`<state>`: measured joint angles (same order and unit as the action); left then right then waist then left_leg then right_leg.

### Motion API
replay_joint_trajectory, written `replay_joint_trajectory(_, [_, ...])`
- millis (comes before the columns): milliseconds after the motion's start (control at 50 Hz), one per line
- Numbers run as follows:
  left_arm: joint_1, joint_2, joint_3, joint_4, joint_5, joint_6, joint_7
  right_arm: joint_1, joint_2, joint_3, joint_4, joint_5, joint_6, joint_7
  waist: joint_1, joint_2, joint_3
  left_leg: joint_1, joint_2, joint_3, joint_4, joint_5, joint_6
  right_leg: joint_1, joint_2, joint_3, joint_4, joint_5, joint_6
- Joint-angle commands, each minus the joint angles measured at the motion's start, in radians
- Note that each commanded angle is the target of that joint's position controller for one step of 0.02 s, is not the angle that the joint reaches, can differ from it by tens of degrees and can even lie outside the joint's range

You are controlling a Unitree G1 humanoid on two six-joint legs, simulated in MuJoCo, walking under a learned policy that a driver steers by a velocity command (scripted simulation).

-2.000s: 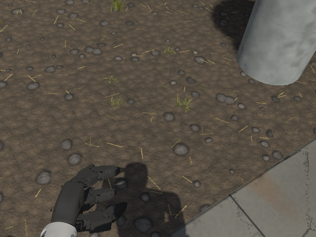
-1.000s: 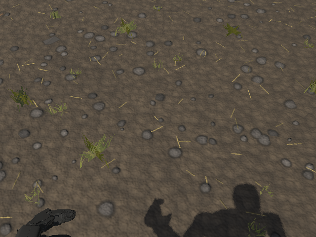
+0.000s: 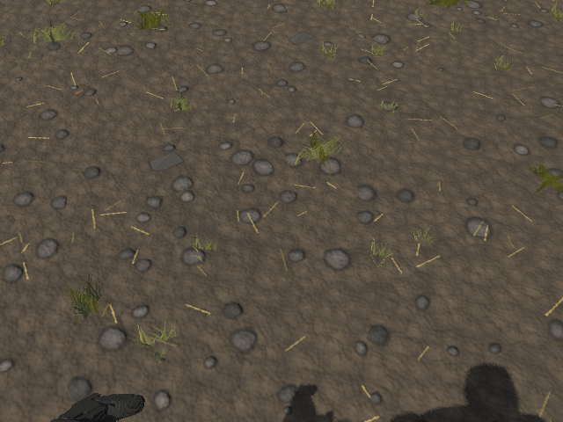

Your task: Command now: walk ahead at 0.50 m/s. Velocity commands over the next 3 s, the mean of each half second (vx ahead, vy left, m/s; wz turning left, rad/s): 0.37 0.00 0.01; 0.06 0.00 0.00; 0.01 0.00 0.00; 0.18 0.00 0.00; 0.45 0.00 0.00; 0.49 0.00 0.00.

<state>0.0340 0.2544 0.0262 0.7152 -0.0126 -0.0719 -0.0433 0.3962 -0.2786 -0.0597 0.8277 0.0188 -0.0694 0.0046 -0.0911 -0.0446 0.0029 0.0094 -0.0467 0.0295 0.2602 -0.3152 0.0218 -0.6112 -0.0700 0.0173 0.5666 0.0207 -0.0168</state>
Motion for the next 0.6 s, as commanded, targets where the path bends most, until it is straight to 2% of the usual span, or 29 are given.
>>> replay_joint_trajectory(20, [-0.066,0.102,0.028,-0.086,0.0,-0.023,-0.01,0.001,-0.186,-0.047,-0.026,0.004,0.004,-0.01,0.045,0.124,0.035,0.021,0.301,-0.148,0.014,0.47,0.149,0.039,0.022,-0.018,-0.048,-0.085,-0.04])
replay_joint_trajectory(40, [0.004,0.121,0.04,-0.068,0.004,-0.024,-0.007,-0.019,-0.192,-0.048,-0.026,0.005,0.009,-0.013,0.09,0.13,-0.006,0.02,0.279,-0.124,0.098,0.626,0.131,0.15,0.052,-0.05,-0.076,-0.096,-0.059])
replay_joint_trajectory(60, [0.145,0.161,0.062,-0.024,0.009,-0.023,0.001,-0.021,-0.173,-0.04,-0.027,0.001,0.013,-0.015,0.154,0.115,-0.097,-0.022,0.229,-0.084,0.262,0.733,0.106,0.355,0.072,-0.069,-0.08,-0.078,-0.088])
replay_joint_trajectory(80, [0.329,0.234,0.084,0.01,0.016,-0.021,0.012,-0.019,-0.129,-0.019,-0.05,-0.019,0.012,-0.019,0.22,0.024,-0.246,-0.21,0.172,-0.037,0.555,0.522,0.067,0.66,-0.087,0.104,-0.038,-0.007,-0.151])
replay_joint_trajectory(100, [0.383,0.312,0.1,0.027,0.019,-0.016,0.01,0.11,-0.013,0.015,-0.067,-0.017,-0.01,-0.01,0.162,-0.247,-0.368,-0.624,-0.01,-0.033,0.917,-0.127,-0.007,1.001,-0.313,0.589,-0.144,-0.213,-0.32])
replay_joint_trajectory(120, [0.394,0.216,0.076,0.025,0.001,-0.012,0.011,0.058,-0.106,-0.004,-0.048,-0.003,-0.029,-0.004,0.206,-0.179,-0.38,-0.746,0.018,-0.163,1.044,-0.254,-0.003,1.008,-0.314,0.713,-0.238,-0.363,-0.318])
replay_joint_trajectory(140, [0.325,0.18,0.063,0.017,0.001,-0.011,0.016,-0.04,-0.155,-0.019,-0.077,0.019,-0.04,0.001,0.202,-0.119,-0.225,-0.815,0.069,-0.147,1.064,-0.178,0.007,0.888,-0.281,0.565,-0.257,-0.359,-0.27])
replay_joint_trajectory(160, [0.263,0.162,0.057,0.008,0.007,-0.01,0.018,-0.104,-0.144,-0.015,-0.093,0.015,-0.043,-0.003,0.175,-0.037,-0.143,-0.791,0.118,-0.116,1.021,-0.088,0.011,0.747,-0.242,0.451,-0.274,-0.278,-0.244])
replay_joint_trajectory(180, [0.217,0.137,0.05,0.006,0.015,-0.011,0.016,-0.136,-0.134,-0.017,-0.099,-0.001,-0.04,-0.007,0.147,-0.007,-0.077,-0.753,0.146,-0.106,0.957,-0.033,0.007,0.619,-0.208,0.374,-0.303,-0.182,-0.233])
replay_joint_trajectory(200, [0.194,0.116,0.042,0.002,0.027,-0.015,0.014,-0.117,-0.121,-0.02,-0.096,-0.008,-0.03,-0.008,0.111,-0.022,-0.061,-0.69,0.17,-0.115,0.922,0.007,0.007,0.538,-0.184,0.326,-0.335,-0.125,-0.226])
replay_joint_trajectory(220, [0.178,0.116,0.042,0.004,0.028,-0.02,0.013,-0.097,-0.104,-0.018,-0.089,-0.008,-0.02,-0.009,0.09,-0.042,-0.048,-0.641,0.17,-0.109,0.895,0.013,-0.005,0.482,-0.177,0.291,-0.355,-0.002,-0.235])
replay_joint_trajectory(260, [0.174,0.122,0.044,0.023,0.022,-0.032,0.013,-0.078,-0.076,-0.014,-0.081,-0.017,0.0,-0.017,0.061,-0.023,-0.038,-0.595,0.164,-0.092,0.82,0.014,-0.032,0.425,-0.165,0.183,-0.357,0.295,-0.242])
replay_joint_trajectory(300, [0.174,0.144,0.05,0.042,0.021,-0.03,0.025,-0.124,-0.053,-0.005,-0.095,-0.026,0.007,-0.022,0.06,-0.015,-0.032,-0.586,0.155,-0.074,0.693,0.1,-0.051,0.406,-0.14,0.091,-0.35,0.46,-0.226])
replay_joint_trajectory(340, [0.182,0.152,0.052,0.055,0.019,-0.019,0.034,-0.173,-0.031,0.004,-0.099,-0.027,0.006,-0.017,0.076,-0.025,-0.045,-0.526,0.136,-0.055,0.54,0.233,-0.048,0.395,-0.098,0.017,-0.34,0.484,-0.192])
replay_joint_trajectory(400, [0.229,0.163,0.051,0.088,0.014,-0.005,0.042,-0.258,-0.037,0.004,-0.11,-0.021,0.005,-0.007,0.115,-0.034,-0.061,-0.465,0.103,-0.051,0.389,0.374,-0.043,0.436,-0.096,0.005,-0.327,0.41,-0.176])
replay_joint_trajectory(440, [0.238,0.165,0.051,0.108,0.01,0.006,0.044,-0.294,-0.054,0.0,-0.121,-0.023,0.005,-0.002,0.124,-0.04,-0.057,-0.456,0.095,-0.065,0.332,0.362,-0.031,0.481,-0.119,0.029,-0.296,0.361,-0.172])
replay_joint_trajectory(480, [0.223,0.167,0.052,0.119,0.004,0.017,0.047,-0.303,-0.074,-0.007,-0.126,-0.029,0.001,0.004,0.114,-0.043,-0.056,-0.435,0.087,-0.068,0.274,0.312,-0.007,0.514,-0.135,0.058,-0.236,0.322,-0.159])
replay_joint_trajectory(500, [0.206,0.161,0.05,0.122,-0.002,0.022,0.05,-0.269,-0.079,-0.012,-0.114,-0.035,-0.002,0.005,0.088,-0.031,-0.065,-0.377,0.077,-0.058,0.205,0.349,0.009,0.515,-0.122,0.06,-0.186,0.277,-0.139])
replay_joint_trajectory(520, [0.225,0.143,0.044,0.131,0.0,0.024,0.051,-0.226,-0.1,-0.02,-0.093,-0.042,-0.004,0.002,0.078,-0.007,-0.085,-0.283,0.076,-0.057,0.142,0.47,0.029,0.506,-0.079,0.053,-0.12,0.231,-0.106])
replay_joint_trajectory(540, [0.258,0.116,0.034,0.129,0.023,0.017,0.052,-0.185,-0.157,-0.032,-0.089,-0.051,-0.005,-0.008,0.085,0.064,-0.146,-0.131,0.175,-0.146,0.18,0.854,0.066,0.441,-0.017,0.018,-0.013,0.104,-0.057])
replay_joint_trajectory(560, [0.403,0.041,0.012,0.155,0.035,0.009,0.048,-0.18,-0.16,-0.028,-0.086,-0.06,0.006,-0.014,0.147,0.215,-0.252,0.104,0.331,-0.297,0.247,1.05,0.206,0.27,0.051,-0.009,0.126,-0.255,0.006])
replay_joint_trajectory(580, [0.37,0.056,0.008,0.164,0.028,0.022,0.051,-0.164,-0.066,-0.008,-0.079,-0.043,0.022,-0.014,0.095,0.254,-0.289,0.088,0.38,-0.382,0.202,0.931,0.273,0.233,0.065,0.011,0.22,-0.567,0.042])
replay_joint_trajectory(600, [0.309,0.099,0.019,0.146,0.013,0.04,0.053,-0.174,-0.038,0.006,-0.069,-0.036,0.028,-0.008,0.084,0.229,-0.242,0.027,0.367,-0.401,0.153,0.726,0.268,0.189,0.051,0.036,0.276,-0.69,0.055])
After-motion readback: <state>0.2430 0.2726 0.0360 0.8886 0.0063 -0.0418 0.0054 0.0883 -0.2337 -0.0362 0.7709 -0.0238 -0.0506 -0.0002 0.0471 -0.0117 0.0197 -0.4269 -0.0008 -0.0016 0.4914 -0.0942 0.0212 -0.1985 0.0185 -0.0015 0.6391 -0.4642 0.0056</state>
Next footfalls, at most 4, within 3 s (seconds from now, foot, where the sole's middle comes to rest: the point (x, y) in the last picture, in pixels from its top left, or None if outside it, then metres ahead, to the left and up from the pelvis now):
0.08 right None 0.22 -0.13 -0.77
0.52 left None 0.41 0.09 -0.77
0.78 right None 0.32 -0.15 -0.77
2.38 right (316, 300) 0.79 -0.15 -0.77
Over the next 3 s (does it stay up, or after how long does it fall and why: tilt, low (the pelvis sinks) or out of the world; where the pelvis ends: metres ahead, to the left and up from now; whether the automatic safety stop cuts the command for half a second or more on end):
stays up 0.97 -0.01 -0.01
